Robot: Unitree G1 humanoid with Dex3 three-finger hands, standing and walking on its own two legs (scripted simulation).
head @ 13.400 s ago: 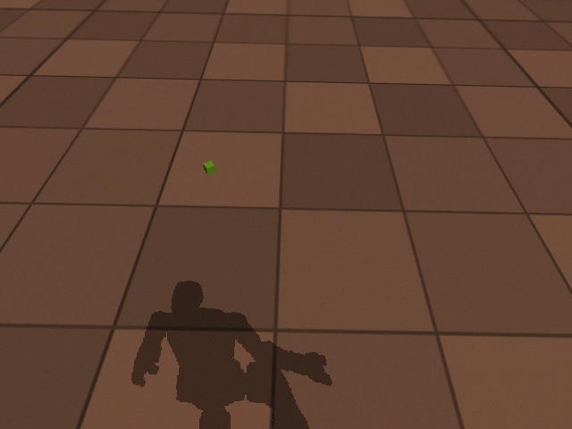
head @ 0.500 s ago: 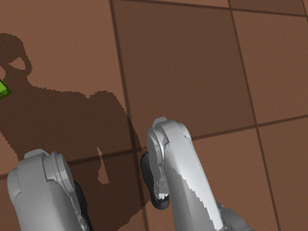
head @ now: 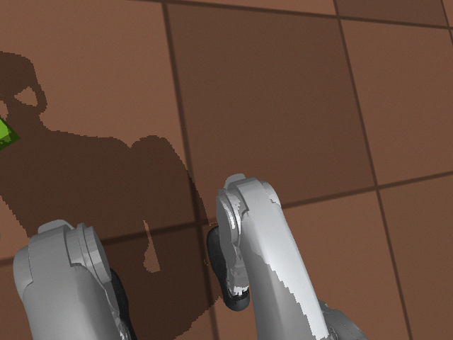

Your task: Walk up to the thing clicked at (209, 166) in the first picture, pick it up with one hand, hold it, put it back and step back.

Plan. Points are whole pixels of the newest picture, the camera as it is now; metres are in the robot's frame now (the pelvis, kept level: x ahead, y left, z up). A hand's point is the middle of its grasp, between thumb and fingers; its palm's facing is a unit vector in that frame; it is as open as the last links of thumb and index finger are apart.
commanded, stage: rise first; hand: left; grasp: from above
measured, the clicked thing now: out of the picture +0.51 +0.32 -0.29
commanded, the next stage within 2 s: none
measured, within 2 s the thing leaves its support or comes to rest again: neither
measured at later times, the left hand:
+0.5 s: hand out of the picture +0.47 +0.34 -0.17, palm faces -0.30 -0.30 -0.91, open 12.3 cm
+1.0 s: hand out of the picture +0.46 +0.34 -0.17, palm faces -0.30 -0.29 -0.91, open 11.9 cm
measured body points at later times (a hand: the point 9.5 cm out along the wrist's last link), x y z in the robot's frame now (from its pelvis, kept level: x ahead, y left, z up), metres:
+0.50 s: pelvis +0.00 +0.00 +0.00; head +0.25 +0.08 +0.36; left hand +0.48 +0.35 -0.12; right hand +0.01 -0.26 -0.08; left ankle +0.07 +0.14 -0.28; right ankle +0.10 -0.13 -0.28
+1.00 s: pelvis +0.00 +0.00 +0.00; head +0.25 +0.08 +0.36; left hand +0.48 +0.35 -0.12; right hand +0.02 -0.26 -0.08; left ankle +0.07 +0.14 -0.28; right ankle +0.10 -0.13 -0.28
